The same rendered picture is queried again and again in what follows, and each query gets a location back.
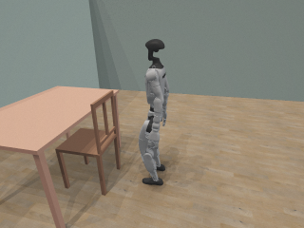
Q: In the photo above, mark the robot head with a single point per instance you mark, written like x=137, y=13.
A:
x=154, y=45

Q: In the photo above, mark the left robot forearm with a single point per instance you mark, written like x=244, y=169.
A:
x=158, y=110

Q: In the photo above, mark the left robot upper arm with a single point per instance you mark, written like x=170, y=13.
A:
x=152, y=78

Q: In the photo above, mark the right robot hand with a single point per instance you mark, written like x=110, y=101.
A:
x=164, y=116

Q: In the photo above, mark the table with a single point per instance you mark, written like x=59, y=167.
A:
x=33, y=124

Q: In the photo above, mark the chair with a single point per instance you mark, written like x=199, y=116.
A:
x=92, y=142

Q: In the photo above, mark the robot right shin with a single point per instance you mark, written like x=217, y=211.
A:
x=156, y=156

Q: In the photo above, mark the right robot upper arm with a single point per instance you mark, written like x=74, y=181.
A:
x=166, y=85

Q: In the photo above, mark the left robot hand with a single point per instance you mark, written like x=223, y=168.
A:
x=154, y=136

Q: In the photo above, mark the right robot forearm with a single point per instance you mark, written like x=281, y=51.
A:
x=165, y=100

